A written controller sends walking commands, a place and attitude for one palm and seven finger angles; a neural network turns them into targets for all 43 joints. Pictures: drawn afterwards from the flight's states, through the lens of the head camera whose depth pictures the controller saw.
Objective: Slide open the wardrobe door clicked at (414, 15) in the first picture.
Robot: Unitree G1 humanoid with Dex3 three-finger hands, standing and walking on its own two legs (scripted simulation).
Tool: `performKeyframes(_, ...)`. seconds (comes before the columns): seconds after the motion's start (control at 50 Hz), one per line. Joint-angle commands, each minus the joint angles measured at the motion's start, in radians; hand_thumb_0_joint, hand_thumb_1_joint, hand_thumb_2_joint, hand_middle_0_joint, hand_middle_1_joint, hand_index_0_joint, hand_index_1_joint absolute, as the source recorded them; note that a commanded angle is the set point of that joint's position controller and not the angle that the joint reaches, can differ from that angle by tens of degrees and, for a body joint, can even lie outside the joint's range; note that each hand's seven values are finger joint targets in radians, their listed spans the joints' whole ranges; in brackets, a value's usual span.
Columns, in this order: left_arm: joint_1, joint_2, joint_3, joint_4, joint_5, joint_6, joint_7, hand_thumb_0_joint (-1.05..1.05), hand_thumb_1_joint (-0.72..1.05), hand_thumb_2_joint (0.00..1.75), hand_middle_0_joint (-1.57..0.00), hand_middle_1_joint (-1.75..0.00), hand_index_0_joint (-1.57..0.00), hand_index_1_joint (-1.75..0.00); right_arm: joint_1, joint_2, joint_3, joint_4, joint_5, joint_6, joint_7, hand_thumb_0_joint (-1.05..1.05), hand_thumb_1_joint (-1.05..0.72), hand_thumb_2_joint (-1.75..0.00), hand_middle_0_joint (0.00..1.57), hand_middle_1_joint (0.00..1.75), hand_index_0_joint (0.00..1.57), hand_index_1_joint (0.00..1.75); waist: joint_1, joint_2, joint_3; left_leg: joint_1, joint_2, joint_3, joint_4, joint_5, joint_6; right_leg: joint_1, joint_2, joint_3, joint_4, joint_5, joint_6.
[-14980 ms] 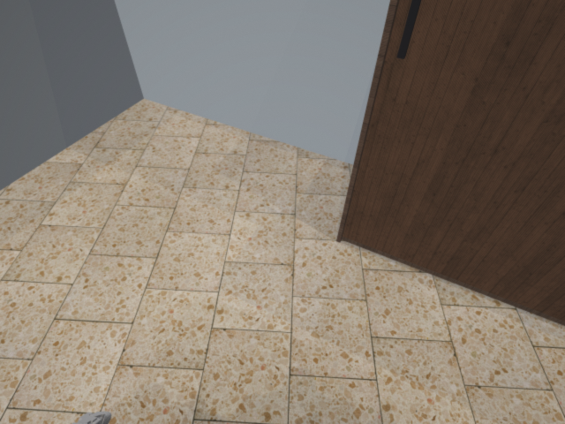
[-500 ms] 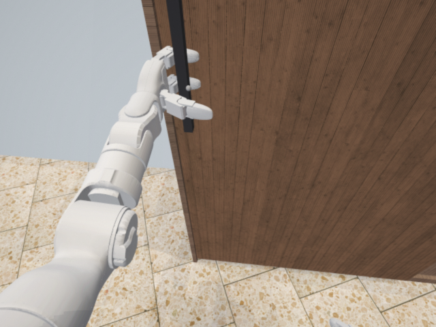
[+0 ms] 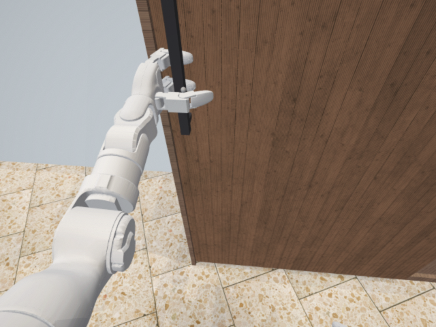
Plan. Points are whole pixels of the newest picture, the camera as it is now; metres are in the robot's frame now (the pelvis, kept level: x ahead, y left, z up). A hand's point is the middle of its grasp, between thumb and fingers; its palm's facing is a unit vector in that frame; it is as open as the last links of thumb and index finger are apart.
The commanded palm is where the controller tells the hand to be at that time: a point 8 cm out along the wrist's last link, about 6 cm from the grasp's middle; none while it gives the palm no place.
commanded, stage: grip the handle and tug to test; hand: left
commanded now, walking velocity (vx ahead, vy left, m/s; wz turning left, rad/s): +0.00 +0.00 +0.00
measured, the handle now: (179, 63) +0.51 +0.07 +0.25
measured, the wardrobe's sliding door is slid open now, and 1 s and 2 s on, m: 0.00 0.00 0.00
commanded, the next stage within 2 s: tug the door sideways, standing still in 1.04 s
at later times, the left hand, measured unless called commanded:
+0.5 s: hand (185, 92) +0.45 +0.06 +0.22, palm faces -0.13 -0.99 +0.01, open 5.7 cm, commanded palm +0.44 +0.12 +0.23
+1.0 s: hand (188, 93) +0.45 +0.05 +0.22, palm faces -0.11 -0.99 +0.02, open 5.3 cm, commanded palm +0.41 +0.12 +0.23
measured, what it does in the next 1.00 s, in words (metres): stands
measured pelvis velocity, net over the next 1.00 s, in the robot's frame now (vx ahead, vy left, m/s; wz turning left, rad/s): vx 0.00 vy -0.01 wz -0.04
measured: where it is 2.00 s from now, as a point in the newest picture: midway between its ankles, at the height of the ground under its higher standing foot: outside the picture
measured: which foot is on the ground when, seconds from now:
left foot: down 0.00-1.00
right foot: down 0.00-1.00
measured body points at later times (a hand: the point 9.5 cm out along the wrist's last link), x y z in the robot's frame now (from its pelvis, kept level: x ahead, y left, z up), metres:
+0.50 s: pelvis +0.00 +0.00 +0.00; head +0.00 -0.01 +0.45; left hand +0.45 +0.11 +0.23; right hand +0.12 -0.24 -0.11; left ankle -0.02 +0.11 -0.74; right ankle +0.02 -0.11 -0.74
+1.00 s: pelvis +0.00 -0.01 +0.00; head +0.00 -0.02 +0.45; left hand +0.45 +0.11 +0.22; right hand +0.09 -0.26 -0.11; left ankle -0.02 +0.11 -0.74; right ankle +0.02 -0.11 -0.74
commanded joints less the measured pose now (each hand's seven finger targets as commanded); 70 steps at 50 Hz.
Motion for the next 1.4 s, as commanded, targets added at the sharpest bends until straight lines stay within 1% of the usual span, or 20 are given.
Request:
performKeyframes(0.0, -0.516, 0.191, 0.035, -0.256, -0.003, -0.065, -0.002, 0.00, 0.43, 0.70, -0.40, -1.33, -0.40, -1.33, -0.042, -0.126, -0.042, -0.137, 0.003, -0.038, -0.009, 0.00, -0.90, -0.90, 0.20, 0.30, 0.20, 0.30, 0.010, -0.115, -0.317, 0.072, 0.016, -0.005, -0.050, 0.234, 0.019, 0.187, -0.021, -0.025, -0.036, 0.237, -0.008)
performKeyframes(0.08, -0.522, 0.152, 0.005, -0.304, -0.012, -0.054, -0.021, 0.00, 0.62, 0.78, -0.42, -1.36, -0.42, -1.36, -0.061, -0.117, -0.039, -0.144, 0.008, -0.041, -0.006, 0.00, -0.90, -0.90, 0.20, 0.30, 0.20, 0.30, 0.006, -0.062, -0.321, 0.095, 0.013, 0.001, -0.039, 0.247, 0.018, 0.167, -0.018, -0.019, -0.032, 0.264, -0.010)
performKeyframes(0.18, -0.516, 0.150, 0.003, -0.301, -0.021, -0.027, -0.025, 0.00, 0.85, 0.88, -0.44, -1.39, -0.44, -1.39, -0.069, -0.119, -0.037, -0.139, 0.010, -0.033, -0.009, 0.00, -0.90, -0.90, 0.20, 0.30, 0.20, 0.30, -0.002, -0.101, -0.293, 0.089, 0.013, -0.005, -0.040, 0.229, 0.020, 0.149, -0.017, -0.024, -0.039, 0.242, -0.007)
performKeyframes(0.2, -0.513, 0.154, 0.004, -0.312, -0.020, -0.029, -0.020, 0.00, 0.90, 0.90, -0.45, -1.40, -0.45, -1.40, -0.073, -0.120, -0.039, -0.144, 0.008, -0.031, -0.012, 0.00, -0.90, -0.90, 0.20, 0.30, 0.20, 0.30, 0.006, -0.070, -0.302, 0.098, 0.011, -0.005, -0.041, 0.238, 0.020, 0.163, -0.021, -0.025, -0.038, 0.239, -0.008)
performKeyframes(0.28, -0.555, 0.135, -0.008, -0.287, -0.016, -0.020, -0.005, 0.00, 0.90, 0.90, -0.45, -1.40, -0.45, -1.40, -0.076, -0.113, -0.032, -0.134, 0.005, -0.028, -0.011, 0.00, -0.90, -0.90, 0.20, 0.30, 0.20, 0.30, -0.012, -0.091, -0.273, 0.081, 0.009, -0.011, -0.036, 0.209, 0.021, 0.127, -0.019, -0.024, -0.038, 0.216, -0.005)
performKeyframes(0.34, -0.536, 0.170, 0.026, -0.285, -0.015, -0.026, 0.002, 0.00, 0.90, 0.90, -0.45, -1.40, -0.45, -1.40, -0.080, -0.113, -0.033, -0.138, 0.002, -0.023, -0.011, 0.00, -0.90, -0.90, 0.20, 0.30, 0.20, 0.30, 0.005, -0.098, -0.314, 0.080, 0.007, -0.009, -0.035, 0.231, 0.021, 0.162, -0.021, -0.021, -0.031, 0.238, -0.007)
performKeyframes(0.56, -0.558, 0.243, 0.075, -0.240, 0.008, -0.047, 0.018, 0.00, 0.90, 0.90, -0.45, -1.40, -0.45, -1.40, -0.071, -0.114, -0.029, -0.145, -0.001, -0.006, -0.015, 0.00, -0.90, -0.90, 0.20, 0.30, 0.20, 0.30, 0.003, -0.105, -0.283, 0.027, 0.007, -0.001, -0.044, 0.167, 0.026, 0.170, -0.027, -0.008, -0.046, 0.189, 0.001)
performKeyframes(0.6, -0.513, 0.262, 0.095, -0.213, 0.009, -0.050, 0.020, 0.00, 0.90, 0.90, -0.45, -1.40, -0.45, -1.40, -0.064, -0.117, -0.034, -0.149, -0.001, -0.003, -0.015, 0.00, -0.90, -0.90, 0.20, 0.30, 0.20, 0.30, 0.018, -0.115, -0.292, 0.023, 0.009, -0.001, -0.047, 0.176, 0.025, 0.190, -0.028, -0.011, -0.046, 0.191, -0.001)
performKeyframes(0.64, -0.525, 0.242, 0.078, -0.259, 0.008, -0.060, 0.015, 0.00, 0.90, 0.90, -0.45, -1.40, -0.45, -1.40, -0.074, -0.113, -0.031, -0.158, 0.002, -0.008, -0.013, 0.00, -0.90, -0.90, 0.20, 0.30, 0.20, 0.30, 0.019, -0.077, -0.307, 0.036, 0.008, 0.003, -0.049, 0.171, 0.023, 0.187, -0.026, -0.007, -0.045, 0.190, -0.005)
performKeyframes(0.7, -0.437, 0.261, 0.103, -0.264, -0.001, -0.058, 0.011, 0.00, 0.90, 0.90, -0.45, -1.40, -0.45, -1.40, -0.074, -0.117, -0.038, -0.167, 0.005, -0.008, -0.014, 0.00, -0.90, -0.90, 0.20, 0.30, 0.20, 0.30, 0.040, -0.114, -0.318, 0.030, 0.011, 0.007, -0.056, 0.181, 0.023, 0.228, -0.026, -0.010, -0.048, 0.199, -0.004)
performKeyframes(0.74, -0.448, 0.218, 0.066, -0.323, -0.002, -0.060, 0.004, 0.00, 0.90, 0.90, -0.45, -1.40, -0.45, -1.40, -0.085, -0.115, -0.037, -0.175, 0.009, -0.015, -0.011, 0.00, -0.90, -0.90, 0.20, 0.30, 0.20, 0.30, 0.035, -0.086, -0.315, 0.050, 0.013, 0.012, -0.060, 0.183, 0.023, 0.211, -0.021, -0.010, -0.050, 0.204, -0.006)
performKeyframes(0.84, -0.357, 0.251, 0.105, -0.413, -0.008, -0.030, 0.000, 0.00, 0.90, 0.90, -0.45, -1.40, -0.45, -1.40, -0.101, -0.118, -0.040, -0.192, 0.010, -0.014, -0.012, 0.00, -0.90, -0.90, 0.20, 0.30, 0.20, 0.30, 0.059, -0.091, -0.335, 0.063, 0.014, 0.022, -0.069, 0.229, 0.023, 0.259, -0.020, -0.009, -0.051, 0.259, -0.007)
performKeyframes(0.9, -0.270, 0.209, 0.078, -0.473, -0.012, -0.005, -0.002, 0.00, 0.90, 0.90, -0.45, -1.40, -0.45, -1.40, -0.120, -0.116, -0.044, -0.210, 0.012, -0.008, -0.008, 0.00, -0.90, -0.90, 0.20, 0.30, 0.20, 0.30, 0.073, -0.075, -0.339, 0.082, 0.015, 0.029, -0.072, 0.267, 0.020, 0.287, -0.022, -0.013, -0.048, 0.298, -0.008)
performKeyframes(1.0, -0.151, 0.226, 0.110, -0.612, -0.020, 0.047, -0.001, 0.00, 0.90, 0.90, -0.45, -1.40, -0.45, -1.40, -0.153, -0.116, -0.047, -0.232, 0.010, 0.008, -0.002, 0.00, -0.90, -0.90, 0.20, 0.30, 0.20, 0.30, 0.094, -0.089, -0.371, 0.108, 0.015, 0.039, -0.070, 0.350, 0.019, 0.341, -0.021, -0.016, -0.038, 0.399, -0.008)
performKeyframes(1.1, -0.098, 0.222, 0.111, -0.693, -0.021, 0.116, 0.004, 0.00, 0.90, 0.90, -0.45, -1.40, -0.45, -1.40, -0.182, -0.114, -0.045, -0.242, 0.010, 0.038, 0.000, 0.00, -0.90, -0.90, 0.20, 0.30, 0.20, 0.30, 0.095, -0.097, -0.357, 0.119, 0.014, 0.044, -0.065, 0.411, 0.018, 0.358, -0.022, -0.017, -0.033, 0.480, -0.006)
performKeyframes(1.14, -0.164, 0.145, 0.032, -0.734, -0.022, 0.139, 0.003, 0.00, 0.90, 0.90, -0.45, -1.40, -0.45, -1.40, -0.196, -0.106, -0.039, -0.239, 0.013, 0.042, 0.001, 0.00, -0.90, -0.90, 0.20, 0.30, 0.20, 0.30, 0.067, -0.069, -0.343, 0.149, 0.013, 0.047, -0.052, 0.437, 0.018, 0.315, -0.021, -0.018, -0.031, 0.511, -0.003)
performKeyframes(1.18, -0.304, 0.128, 0.005, -0.674, -0.015, 0.160, 0.022, 0.00, 0.90, 0.90, -0.45, -1.40, -0.45, -1.40, -0.171, -0.108, -0.042, -0.207, 0.007, 0.045, -0.004, 0.00, -0.90, -0.90, 0.20, 0.30, 0.20, 0.30, 0.027, -0.105, -0.321, 0.151, 0.012, 0.035, -0.040, 0.412, 0.020, 0.270, -0.017, -0.021, -0.036, 0.490, 0.003)
performKeyframes(1.22, -0.364, 0.043, -0.057, -0.649, -0.010, 0.167, 0.040, 0.00, 0.90, 0.90, -0.45, -1.40, -0.45, -1.40, -0.168, -0.099, -0.040, -0.197, 0.003, 0.043, -0.006, 0.00, -0.90, -0.90, 0.20, 0.30, 0.20, 0.30, 0.009, -0.057, -0.312, 0.172, 0.008, 0.024, -0.030, 0.423, 0.020, 0.230, -0.018, -0.025, -0.029, 0.478, 0.000)
performKeyframes(1.26, -0.408, -0.034, -0.111, -0.632, -0.005, 0.167, 0.055, 0.00, 0.90, 0.90, -0.45, -1.40, -0.45, -1.40, -0.159, -0.088, -0.041, -0.180, -0.001, 0.038, -0.001, 0.00, -0.90, -0.90, 0.20, 0.30, 0.20, 0.30, -0.007, -0.029, -0.333, 0.204, 0.008, 0.014, -0.013, 0.455, 0.014, 0.195, -0.017, -0.032, -0.017, 0.481, -0.003)
performKeyframes(1.38, -0.501, -0.130, -0.200, -0.584, -0.008, 0.114, 0.049, 0.00, 0.90, 0.90, -0.45, -1.40, -0.45, -1.40, -0.158, -0.080, -0.042, -0.157, -0.012, 0.027, 0.014, 0.00, -0.90, -0.90, 0.20, 0.30, 0.20, 0.30, -0.019, -0.071, -0.382, 0.238, 0.002, -0.010, 0.010, 0.502, 0.015, 0.181, -0.017, -0.041, 0.012, 0.502, -0.008)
